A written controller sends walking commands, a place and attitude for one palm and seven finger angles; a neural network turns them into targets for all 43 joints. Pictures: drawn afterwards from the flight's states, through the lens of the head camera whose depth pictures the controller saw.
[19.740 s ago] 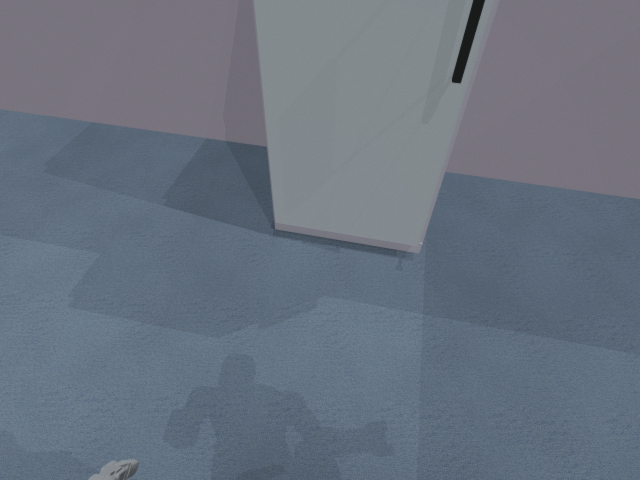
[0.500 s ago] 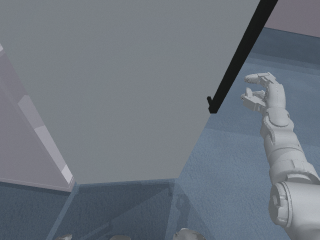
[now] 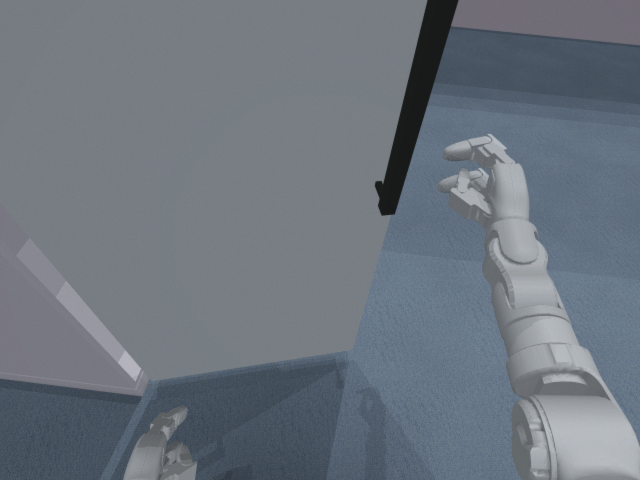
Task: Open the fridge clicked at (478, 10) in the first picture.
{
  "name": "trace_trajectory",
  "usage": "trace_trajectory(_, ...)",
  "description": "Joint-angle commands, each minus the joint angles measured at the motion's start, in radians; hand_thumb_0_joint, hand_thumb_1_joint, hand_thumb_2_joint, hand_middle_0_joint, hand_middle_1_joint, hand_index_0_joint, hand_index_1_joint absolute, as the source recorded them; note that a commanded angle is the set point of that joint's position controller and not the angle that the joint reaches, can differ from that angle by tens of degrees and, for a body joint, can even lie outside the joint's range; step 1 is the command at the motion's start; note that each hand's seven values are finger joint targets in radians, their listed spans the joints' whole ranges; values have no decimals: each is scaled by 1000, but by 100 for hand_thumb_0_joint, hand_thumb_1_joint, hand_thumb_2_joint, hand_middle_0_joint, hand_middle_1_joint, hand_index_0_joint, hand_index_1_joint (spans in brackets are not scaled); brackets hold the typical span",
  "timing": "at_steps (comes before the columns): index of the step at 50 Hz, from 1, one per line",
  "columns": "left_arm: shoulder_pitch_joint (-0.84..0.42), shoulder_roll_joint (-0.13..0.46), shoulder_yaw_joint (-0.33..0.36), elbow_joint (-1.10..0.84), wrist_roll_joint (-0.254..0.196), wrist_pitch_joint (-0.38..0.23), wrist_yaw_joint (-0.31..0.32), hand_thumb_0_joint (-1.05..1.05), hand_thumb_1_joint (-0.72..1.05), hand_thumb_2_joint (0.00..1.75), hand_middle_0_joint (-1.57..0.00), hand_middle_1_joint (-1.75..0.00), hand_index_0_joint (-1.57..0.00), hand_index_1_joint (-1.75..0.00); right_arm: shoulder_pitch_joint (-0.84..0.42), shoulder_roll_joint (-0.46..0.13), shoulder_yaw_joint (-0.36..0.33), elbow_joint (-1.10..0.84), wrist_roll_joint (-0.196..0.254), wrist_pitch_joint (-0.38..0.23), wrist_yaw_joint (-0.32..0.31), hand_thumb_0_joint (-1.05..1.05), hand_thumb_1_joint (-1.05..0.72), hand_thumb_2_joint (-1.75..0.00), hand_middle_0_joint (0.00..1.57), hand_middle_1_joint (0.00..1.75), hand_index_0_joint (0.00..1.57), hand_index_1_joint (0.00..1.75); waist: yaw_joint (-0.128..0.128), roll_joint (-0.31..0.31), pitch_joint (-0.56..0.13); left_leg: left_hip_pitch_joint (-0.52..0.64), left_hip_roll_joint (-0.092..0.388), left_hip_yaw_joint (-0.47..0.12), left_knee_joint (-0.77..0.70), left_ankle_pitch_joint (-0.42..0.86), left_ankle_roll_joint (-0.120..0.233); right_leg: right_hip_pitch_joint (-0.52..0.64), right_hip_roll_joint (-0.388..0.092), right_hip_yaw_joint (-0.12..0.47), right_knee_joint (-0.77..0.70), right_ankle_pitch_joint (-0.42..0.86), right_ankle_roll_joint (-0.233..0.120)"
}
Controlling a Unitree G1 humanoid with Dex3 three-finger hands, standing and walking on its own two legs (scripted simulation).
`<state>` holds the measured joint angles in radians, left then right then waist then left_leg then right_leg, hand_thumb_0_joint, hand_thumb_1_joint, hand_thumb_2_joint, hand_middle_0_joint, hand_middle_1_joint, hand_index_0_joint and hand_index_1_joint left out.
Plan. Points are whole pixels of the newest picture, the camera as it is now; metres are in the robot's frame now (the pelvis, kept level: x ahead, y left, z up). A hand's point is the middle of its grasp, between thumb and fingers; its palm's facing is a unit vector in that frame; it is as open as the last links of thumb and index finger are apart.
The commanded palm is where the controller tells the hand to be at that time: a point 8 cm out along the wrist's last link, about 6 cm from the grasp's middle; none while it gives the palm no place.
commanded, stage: stop walking and hold the door back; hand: right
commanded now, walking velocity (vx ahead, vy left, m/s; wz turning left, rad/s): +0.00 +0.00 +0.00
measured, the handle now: (413, 77) +0.53 -0.07 +0.24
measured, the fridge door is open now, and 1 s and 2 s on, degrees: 74 74 74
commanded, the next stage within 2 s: loosen the grip on the handle in 0.08 s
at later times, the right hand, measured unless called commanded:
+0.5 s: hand (460, 186) +0.43 -0.13 +0.15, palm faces +0.04 +0.99 -0.11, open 10.2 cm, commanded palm +0.41 -0.18 +0.16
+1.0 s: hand (472, 186) +0.46 -0.16 +0.13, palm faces +0.12 +0.98 -0.14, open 14.7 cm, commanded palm +0.42 -0.20 +0.14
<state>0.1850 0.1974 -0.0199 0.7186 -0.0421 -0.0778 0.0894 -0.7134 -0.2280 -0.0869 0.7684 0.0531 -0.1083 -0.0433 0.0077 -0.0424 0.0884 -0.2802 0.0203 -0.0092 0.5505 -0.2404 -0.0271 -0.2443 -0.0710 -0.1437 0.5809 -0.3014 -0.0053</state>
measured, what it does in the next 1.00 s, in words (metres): stands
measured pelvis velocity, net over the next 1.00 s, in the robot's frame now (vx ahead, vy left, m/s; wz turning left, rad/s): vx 0.01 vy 0.02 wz -0.04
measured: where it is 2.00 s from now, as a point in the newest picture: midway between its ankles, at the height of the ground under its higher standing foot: outside the picture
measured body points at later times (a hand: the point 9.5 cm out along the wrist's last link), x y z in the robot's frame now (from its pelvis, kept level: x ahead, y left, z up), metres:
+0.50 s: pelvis -0.01 +0.02 +0.00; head +0.01 +0.02 +0.45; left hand +0.08 +0.30 -0.11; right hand +0.42 -0.19 +0.16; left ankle +0.04 +0.14 -0.73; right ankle +0.01 -0.11 -0.73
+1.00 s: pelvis +0.01 +0.02 +0.00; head +0.06 +0.02 +0.45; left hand +0.10 +0.28 -0.12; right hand +0.44 -0.21 +0.14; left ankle +0.04 +0.14 -0.73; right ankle +0.01 -0.11 -0.73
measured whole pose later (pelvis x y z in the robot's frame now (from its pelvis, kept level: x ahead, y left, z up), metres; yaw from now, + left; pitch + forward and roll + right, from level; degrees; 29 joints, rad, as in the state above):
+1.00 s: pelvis +0.01 +0.02 +0.00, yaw -2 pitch +7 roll +0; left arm 0.31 0.26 0.00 0.71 -0.02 -0.11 0.02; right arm -0.74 -0.32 -0.22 0.90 0.04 -0.29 0.04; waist 0.06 0.01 -0.03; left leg -0.45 0.02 0.03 0.59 -0.26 0.00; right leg -0.41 -0.05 -0.07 0.58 -0.28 0.01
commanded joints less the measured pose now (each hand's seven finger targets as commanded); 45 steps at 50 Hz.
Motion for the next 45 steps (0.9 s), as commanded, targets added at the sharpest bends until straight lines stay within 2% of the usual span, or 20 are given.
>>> trace_trajectory(1, -15, 162, 57, -123, 1, -41, 22, 0, 90, 90, -20, -30, -20, -30, -560, -162, -13, -388, 13, -93, -25, 0, -90, -90, 45, 140, 45, 140, 3, 35, -432, 76, 50, 4, -58, 295, 16, 233, -126, 89, -61, 407, -29)
trace_trajectory(2, -9, 171, 65, -123, 1, -39, 22, 0, 90, 90, -20, -30, -20, -30, -501, -198, -49, -364, 10, -84, -30, 0, -90, -90, 45, 140, 45, 140, -2, 62, -438, 84, 55, -7, -63, 321, 20, 230, -117, 81, -51, 401, -24)
trace_trajectory(8, -15, 174, 61, -111, -3, -25, 23, 0, 90, 90, -20, -30, -20, -30, -440, -74, 53, -261, 16, -53, -21, 0, -90, -90, 45, 140, 45, 140, 2, 35, -410, 52, 53, -2, -68, 249, 20, 206, -101, 82, -85, 349, -16)
trace_trajectory(9, 51, 197, 154, -121, 39, -82, -9, 0, 90, 90, -20, -30, -20, -30, -1033, -721, -394, -368, -138, -90, -15, 0, -90, -90, 45, 140, 45, 140, -34, 302, -340, 52, 37, -88, -141, 376, 27, 175, -102, 64, -73, 323, -47)
trace_trajectory(10, 80, 175, 67, -97, 32, -139, -23, 0, 90, 90, -20, -30, -20, -30, -816, -357, -200, 63, -144, 6, 31, 0, -78, -84, 45, 140, 45, 140, 118, 367, -686, 175, -38, 47, 42, 563, 73, 80, 44, 122, -179, 547, -32)
trace_trajectory(11, 120, 184, 86, -61, -3, -124, -20, 0, 90, 90, -20, -30, -20, -30, -616, -291, -264, 67, -71, 23, 35, 0, -66, -78, 45, 140, 45, 140, 62, 314, -558, 54, -15, 74, 32, 501, 59, 89, 22, 110, -102, 596, -5)
trace_trajectory(12, 139, 192, 75, -71, 5, -97, -35, 0, 90, 90, -20, -30, -20, -30, -523, -163, -166, 23, -29, 15, 71, 0, -54, -73, 45, 140, 45, 140, 49, 233, -629, 51, -10, 66, 23, 439, 44, 141, 6, 124, -98, 632, 24)
trace_trajectory(13, 121, 197, 77, -71, 9, -96, -39, 0, 90, 90, -20, -30, -20, -30, -501, -238, -234, 49, -15, -3, 87, 0, -42, -67, 45, 140, 45, 140, 10, -146, -600, -10, 13, 39, 2, 373, 53, 252, 12, 92, -72, 674, 49)
trace_trajectory(14, 104, 195, 71, -85, 26, -106, -51, 0, 90, 90, -20, -30, -20, -30, -572, -262, -209, -90, -2, -48, 90, 0, -30, -61, 45, 140, 45, 140, 4, -296, -572, -40, 12, 37, -23, 301, 64, 298, 22, 104, -60, 646, 63)
trace_trajectory(15, 101, 181, 69, -99, 30, -117, -68, 0, 90, 90, -20, -30, -20, -30, -589, -174, -100, -130, -27, -93, 94, 0, -17, -55, 45, 140, 45, 140, 34, -321, -529, -95, 1, 37, -37, 263, 70, 310, 21, 103, -48, 606, 52)
trace_trajectory(18, 126, 186, 80, -113, 22, -128, -91, 0, 90, 90, -20, -30, -20, -30, -532, -63, 33, -91, -73, -200, 99, 0, 19, -37, 45, 140, 45, 140, 102, 26, -325, -145, -16, 58, -55, 156, 65, 94, 10, 127, -57, 311, 4)
trace_trajectory(21, 120, 228, 83, -119, -3, -132, -72, 0, 90, 90, -20, -30, -20, -30, -515, -120, -39, 29, 21, -205, 115, 0, 55, -20, 42, 137, 42, 137, 101, 267, -258, -125, -12, 29, -106, -58, 46, -50, 30, 109, -109, -27, -11)
trace_trajectory(23, 115, 239, 71, -109, -8, -133, -55, 0, 90, 90, -20, -30, -20, -30, -589, -241, -125, 55, 48, -190, 102, 0, 55, -20, 40, 133, 40, 133, 82, 203, -241, -115, 10, -9, -143, -184, 43, -94, 54, 84, -112, -122, -13)
trace_trajectory(26, 109, 205, 63, -114, -1, -143, -55, 0, 90, 90, -20, -30, -20, -30, -726, -325, -139, -79, -20, -212, 42, 0, 55, -20, 36, 128, 36, 128, 61, 37, -397, -59, 9, -29, -111, -163, 41, -75, 76, 75, -100, -101, -23)
trace_trajectory(28, 118, 203, 64, -116, 10, -141, -55, 0, 90, 90, -20, -30, -20, -30, -754, -420, -194, -152, -59, -256, 0, 0, 55, -20, 33, 125, 33, 125, 48, 21, -481, -12, 4, -30, -83, -128, 39, -74, 72, 92, -93, -72, -27)
trace_trajectory(29, 130, 184, 64, -110, 20, -137, -62, 0, 90, 90, -20, -30, -20, -30, -610, -254, -101, -13, -61, -267, -3, 0, 55, -20, 32, 123, 32, 123, 64, 88, -442, -33, -9, -16, -74, -119, 39, -113, 75, 94, -88, -67, -26)
trace_trajectory(33, 130, 210, 73, -125, 27, -125, -64, 0, 90, 90, -20, -30, -20, -30, -506, -383, -230, -99, -31, -333, -7, 0, 55, -20, 26, 117, 26, 117, 19, 69, -531, 58, -10, -27, -49, -2, 44, -102, 72, 81, -65, 32, -26)
trace_trajectory(42, 145, 203, 79, -138, 11, -93, -61, 0, 90, 90, -20, -30, -20, -30, -363, -241, -138, -188, 11, -247, 57, 0, 55, -20, 25, 115, 25, 115, 32, 106, -481, 78, -20, -3, -46, 293, 35, -53, 72, 62, -64, 223, -30)
trace_trajectory(43, 174, 214, 73, -103, 14, -87, -50, 0, 90, 90, -20, -30, -20, -30, -511, -265, -124, -107, 2, -244, 57, 0, 55, -20, 25, 115, 25, 115, 95, 153, -410, 19, -17, 4, -48, 280, 27, -72, 66, 75, -50, 206, -31)
trace_trajectory(45, 195, 213, 78, -95, 15, -79, -53, 0, 90, 90, -20, -30, -20, -30, -476, -292, -165, -60, 4, -248, 68, 0, 55, -20, 25, 115, 25, 115, 73, 174, -400, 12, -18, -1, -51, 258, 22, -93, 70, 78, -47, 183, -31)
